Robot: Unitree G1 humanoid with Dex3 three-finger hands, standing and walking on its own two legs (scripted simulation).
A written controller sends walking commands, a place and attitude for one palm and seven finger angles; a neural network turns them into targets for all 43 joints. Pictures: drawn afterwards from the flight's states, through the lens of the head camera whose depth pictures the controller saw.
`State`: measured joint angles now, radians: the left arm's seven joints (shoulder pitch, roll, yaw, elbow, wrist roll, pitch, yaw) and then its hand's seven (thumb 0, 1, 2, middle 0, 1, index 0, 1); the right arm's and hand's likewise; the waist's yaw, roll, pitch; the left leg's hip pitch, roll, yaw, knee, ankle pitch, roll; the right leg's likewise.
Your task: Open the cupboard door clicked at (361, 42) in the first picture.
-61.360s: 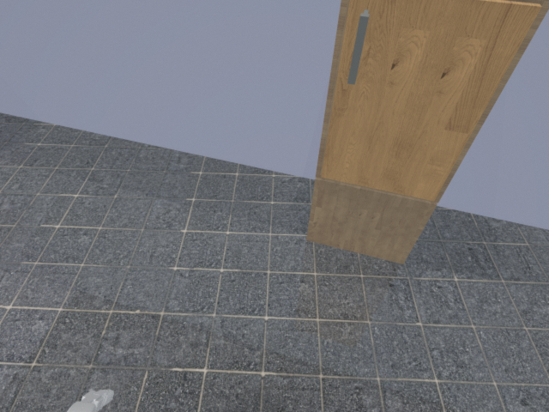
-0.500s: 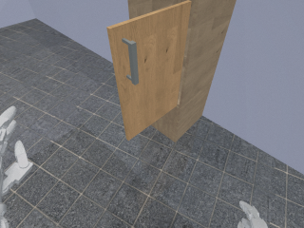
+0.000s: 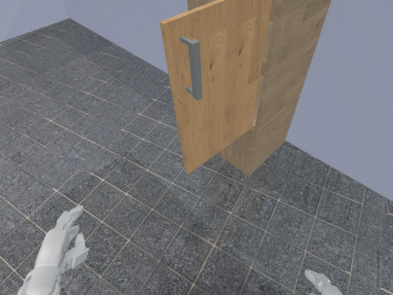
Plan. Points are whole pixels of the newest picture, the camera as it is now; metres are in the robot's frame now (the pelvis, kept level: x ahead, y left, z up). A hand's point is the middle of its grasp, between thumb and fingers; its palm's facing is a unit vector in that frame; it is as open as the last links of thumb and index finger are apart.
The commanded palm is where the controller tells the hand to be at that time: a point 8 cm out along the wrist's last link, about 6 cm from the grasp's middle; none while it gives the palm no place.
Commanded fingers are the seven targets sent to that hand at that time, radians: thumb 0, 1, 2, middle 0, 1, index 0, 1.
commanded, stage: let the arm hang, fingers relaxed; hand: left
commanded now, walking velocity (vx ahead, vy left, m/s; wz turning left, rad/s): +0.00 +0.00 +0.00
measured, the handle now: (191, 69) +0.62 +0.03 +0.14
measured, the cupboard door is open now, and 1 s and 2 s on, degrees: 86 86 86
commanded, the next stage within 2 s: look to check the result in 0.96 s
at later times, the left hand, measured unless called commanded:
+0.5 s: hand out of the picture +0.00 +0.24 -0.14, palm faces -0.03 -0.94 -0.34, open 7.3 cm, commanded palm none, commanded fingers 0.00 0.90 0.90 -0.20 -0.30 -0.20 -0.30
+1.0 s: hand out of the picture +0.11 +0.22 -0.13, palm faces -0.06 -0.95 -0.32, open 7.4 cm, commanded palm none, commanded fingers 0.00 0.90 0.90 -0.20 -0.30 -0.20 -0.30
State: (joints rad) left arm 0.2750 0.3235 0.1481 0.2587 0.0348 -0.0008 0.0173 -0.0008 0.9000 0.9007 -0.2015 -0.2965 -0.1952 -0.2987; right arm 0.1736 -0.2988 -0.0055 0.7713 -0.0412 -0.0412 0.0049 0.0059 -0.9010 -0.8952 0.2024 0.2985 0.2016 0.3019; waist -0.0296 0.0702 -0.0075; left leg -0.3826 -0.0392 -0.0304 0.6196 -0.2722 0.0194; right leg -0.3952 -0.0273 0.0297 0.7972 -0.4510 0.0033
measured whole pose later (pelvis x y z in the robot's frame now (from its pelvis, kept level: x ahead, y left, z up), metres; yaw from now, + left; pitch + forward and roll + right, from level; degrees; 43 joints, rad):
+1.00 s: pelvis +0.01 -0.01 +0.02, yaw -1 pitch -1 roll +0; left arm 0.07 0.30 0.01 1.11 0.01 -0.03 0.00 0.00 0.90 0.90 -0.21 -0.30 -0.20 -0.30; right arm 0.08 -0.34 -0.02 1.13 -0.02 0.00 0.00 0.00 -0.90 -0.90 0.20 0.30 0.20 0.30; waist -0.03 0.02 0.07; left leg -0.16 -0.01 -0.03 0.34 -0.15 0.00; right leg -0.10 -0.01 0.04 0.35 -0.22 0.01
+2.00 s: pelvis +0.03 -0.01 +0.02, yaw -1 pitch -1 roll +0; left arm 0.10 0.33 0.01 1.12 0.01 -0.02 0.00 0.00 0.90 0.90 -0.21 -0.30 -0.20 -0.30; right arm 0.08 -0.34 -0.01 1.12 -0.01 0.00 -0.01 0.00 -0.90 -0.89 0.20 0.30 0.20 0.30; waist -0.01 0.00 0.07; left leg -0.12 0.00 -0.03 0.31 -0.17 -0.01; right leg -0.05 0.00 0.04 0.30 -0.23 0.00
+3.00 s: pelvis +0.02 -0.01 +0.02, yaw -1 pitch -1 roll +0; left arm 0.10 0.34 0.01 1.12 0.01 -0.02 0.00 0.00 0.90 0.90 -0.21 -0.30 -0.20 -0.30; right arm 0.08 -0.34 -0.01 1.13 -0.01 0.00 -0.01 0.00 -0.90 -0.89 0.20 0.30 0.20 0.30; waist -0.01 0.00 0.08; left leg -0.12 -0.01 -0.03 0.29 -0.15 -0.01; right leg -0.05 -0.01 0.04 0.29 -0.22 0.01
